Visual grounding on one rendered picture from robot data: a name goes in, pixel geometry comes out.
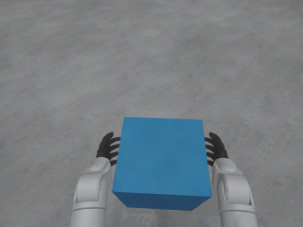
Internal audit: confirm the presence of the robot right forearm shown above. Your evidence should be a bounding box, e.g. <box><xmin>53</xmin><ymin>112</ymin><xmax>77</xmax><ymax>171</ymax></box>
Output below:
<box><xmin>212</xmin><ymin>158</ymin><xmax>258</xmax><ymax>227</ymax></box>

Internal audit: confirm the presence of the carton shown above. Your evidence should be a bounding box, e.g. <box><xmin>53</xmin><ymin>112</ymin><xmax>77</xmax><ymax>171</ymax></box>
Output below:
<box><xmin>112</xmin><ymin>116</ymin><xmax>212</xmax><ymax>211</ymax></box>

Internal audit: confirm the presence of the robot left forearm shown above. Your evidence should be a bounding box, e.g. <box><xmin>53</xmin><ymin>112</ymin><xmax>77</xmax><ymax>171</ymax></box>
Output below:
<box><xmin>69</xmin><ymin>157</ymin><xmax>113</xmax><ymax>227</ymax></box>

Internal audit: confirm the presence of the right robot hand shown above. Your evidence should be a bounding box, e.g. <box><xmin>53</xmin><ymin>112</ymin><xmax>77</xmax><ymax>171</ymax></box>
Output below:
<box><xmin>205</xmin><ymin>132</ymin><xmax>228</xmax><ymax>167</ymax></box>

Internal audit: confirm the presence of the left robot hand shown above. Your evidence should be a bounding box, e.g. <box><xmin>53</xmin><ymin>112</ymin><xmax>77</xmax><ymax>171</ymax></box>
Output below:
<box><xmin>96</xmin><ymin>132</ymin><xmax>121</xmax><ymax>166</ymax></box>

